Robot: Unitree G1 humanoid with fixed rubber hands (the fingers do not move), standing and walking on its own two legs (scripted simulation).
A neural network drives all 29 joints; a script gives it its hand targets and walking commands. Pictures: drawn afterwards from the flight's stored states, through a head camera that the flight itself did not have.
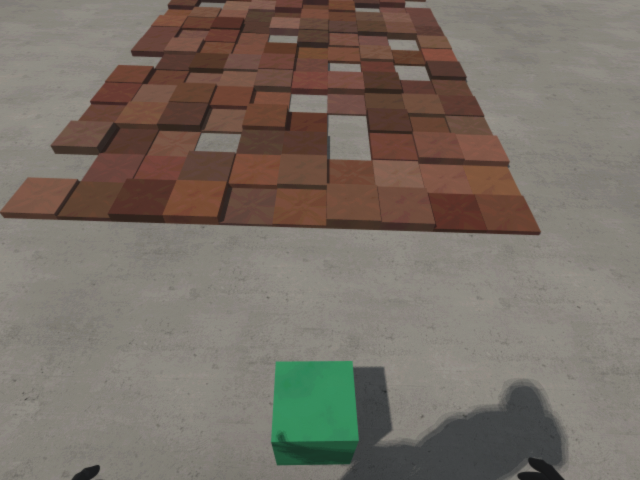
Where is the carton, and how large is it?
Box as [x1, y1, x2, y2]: [271, 361, 358, 464]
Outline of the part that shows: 276,362 271,443 277,464 349,463 358,441 352,361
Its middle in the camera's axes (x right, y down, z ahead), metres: -0.01 +0.49 +1.08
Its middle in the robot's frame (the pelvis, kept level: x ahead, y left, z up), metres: +0.40 -0.01 -0.66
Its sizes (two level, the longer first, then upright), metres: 0.210 0.200 0.250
